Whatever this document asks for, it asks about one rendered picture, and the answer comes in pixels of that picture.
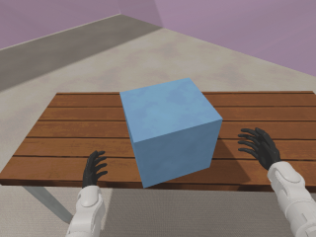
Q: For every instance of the right robot hand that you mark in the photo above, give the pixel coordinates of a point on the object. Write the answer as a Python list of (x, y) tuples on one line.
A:
[(265, 150)]

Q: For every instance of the left robot forearm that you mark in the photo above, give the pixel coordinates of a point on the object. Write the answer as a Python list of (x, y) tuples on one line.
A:
[(90, 209)]

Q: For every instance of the carton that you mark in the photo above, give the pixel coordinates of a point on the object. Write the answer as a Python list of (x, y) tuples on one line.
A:
[(173, 129)]

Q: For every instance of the left robot hand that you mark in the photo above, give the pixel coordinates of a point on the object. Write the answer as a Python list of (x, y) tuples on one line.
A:
[(90, 176)]

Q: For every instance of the right robot forearm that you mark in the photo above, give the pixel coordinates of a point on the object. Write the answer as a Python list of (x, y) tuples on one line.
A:
[(293, 199)]

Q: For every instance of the table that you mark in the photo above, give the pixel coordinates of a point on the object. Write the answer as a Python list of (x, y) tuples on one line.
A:
[(75, 124)]

